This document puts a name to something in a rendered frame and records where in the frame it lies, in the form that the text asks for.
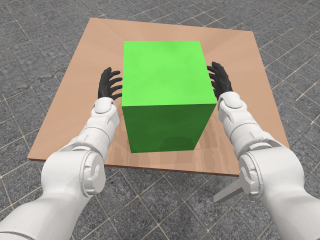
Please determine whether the right robot hand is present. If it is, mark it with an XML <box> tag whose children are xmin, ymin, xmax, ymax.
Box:
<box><xmin>206</xmin><ymin>61</ymin><xmax>233</xmax><ymax>101</ymax></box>

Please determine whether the robot left upper arm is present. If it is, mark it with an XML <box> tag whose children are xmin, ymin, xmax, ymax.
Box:
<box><xmin>0</xmin><ymin>150</ymin><xmax>106</xmax><ymax>240</ymax></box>

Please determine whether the left robot hand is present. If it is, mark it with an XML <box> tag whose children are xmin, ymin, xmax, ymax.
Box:
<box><xmin>97</xmin><ymin>67</ymin><xmax>123</xmax><ymax>100</ymax></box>

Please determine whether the robot right forearm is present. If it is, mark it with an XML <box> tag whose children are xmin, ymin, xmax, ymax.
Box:
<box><xmin>217</xmin><ymin>91</ymin><xmax>305</xmax><ymax>186</ymax></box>

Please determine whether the table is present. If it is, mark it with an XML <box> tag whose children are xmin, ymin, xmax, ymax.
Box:
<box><xmin>27</xmin><ymin>17</ymin><xmax>290</xmax><ymax>204</ymax></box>

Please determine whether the robot left forearm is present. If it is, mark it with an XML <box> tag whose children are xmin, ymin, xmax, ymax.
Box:
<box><xmin>41</xmin><ymin>97</ymin><xmax>120</xmax><ymax>190</ymax></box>

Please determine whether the carton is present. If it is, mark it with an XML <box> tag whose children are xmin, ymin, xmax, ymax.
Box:
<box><xmin>121</xmin><ymin>41</ymin><xmax>217</xmax><ymax>153</ymax></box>

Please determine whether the robot right upper arm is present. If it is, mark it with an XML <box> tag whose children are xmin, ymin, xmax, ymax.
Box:
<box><xmin>238</xmin><ymin>146</ymin><xmax>320</xmax><ymax>240</ymax></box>

